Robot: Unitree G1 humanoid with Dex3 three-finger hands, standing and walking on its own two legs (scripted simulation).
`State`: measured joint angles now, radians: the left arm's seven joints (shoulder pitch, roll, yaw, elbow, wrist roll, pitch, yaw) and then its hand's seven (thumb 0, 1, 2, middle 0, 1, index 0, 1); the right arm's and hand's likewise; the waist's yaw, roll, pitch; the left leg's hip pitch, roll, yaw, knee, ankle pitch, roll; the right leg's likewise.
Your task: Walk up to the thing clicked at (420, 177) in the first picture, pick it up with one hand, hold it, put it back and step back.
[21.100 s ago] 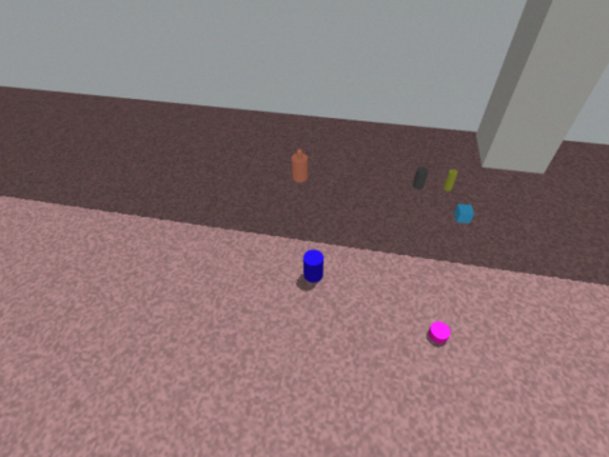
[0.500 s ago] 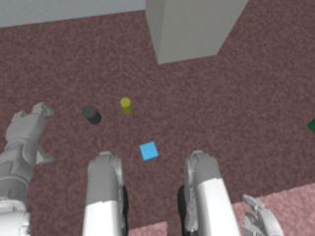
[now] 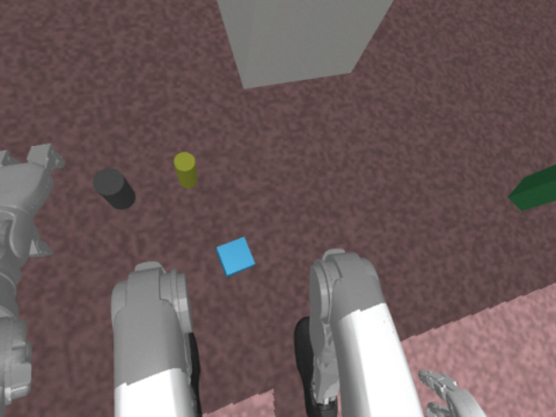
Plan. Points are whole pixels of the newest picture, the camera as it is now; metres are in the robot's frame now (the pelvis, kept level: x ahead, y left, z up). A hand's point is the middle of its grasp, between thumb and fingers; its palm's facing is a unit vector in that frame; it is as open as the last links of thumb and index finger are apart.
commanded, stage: rise first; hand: left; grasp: from above
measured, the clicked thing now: (115, 190) +0.50 +0.28 -0.31
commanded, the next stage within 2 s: approach in 0.62 s
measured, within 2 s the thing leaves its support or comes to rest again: neither
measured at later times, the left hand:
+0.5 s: hand (52, 202) +0.43 +0.34 -0.18, palm faces -0.43 -0.08 -0.90, open 14.2 cm
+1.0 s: hand (90, 185) +0.47 +0.29 -0.20, palm faces -0.41 -0.05 -0.91, open 14.1 cm
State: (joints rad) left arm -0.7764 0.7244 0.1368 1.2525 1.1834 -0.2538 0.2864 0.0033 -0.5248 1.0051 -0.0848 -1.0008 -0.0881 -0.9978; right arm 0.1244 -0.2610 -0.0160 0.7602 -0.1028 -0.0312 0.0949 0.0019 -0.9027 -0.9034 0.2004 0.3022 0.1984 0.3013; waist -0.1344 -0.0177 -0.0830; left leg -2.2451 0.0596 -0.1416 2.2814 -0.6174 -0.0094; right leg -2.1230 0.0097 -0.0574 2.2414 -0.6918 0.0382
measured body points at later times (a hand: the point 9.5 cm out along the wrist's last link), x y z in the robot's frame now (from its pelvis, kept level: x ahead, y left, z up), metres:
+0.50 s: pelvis +0.01 +0.00 -0.02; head +0.24 +0.06 +0.35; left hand +0.45 +0.34 -0.13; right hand +0.09 -0.28 -0.14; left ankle +0.10 +0.13 -0.33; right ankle +0.10 -0.13 -0.33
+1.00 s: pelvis +0.01 +0.00 -0.03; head +0.25 +0.08 +0.34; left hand +0.49 +0.29 -0.15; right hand +0.08 -0.28 -0.14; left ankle +0.10 +0.14 -0.33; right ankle +0.10 -0.13 -0.33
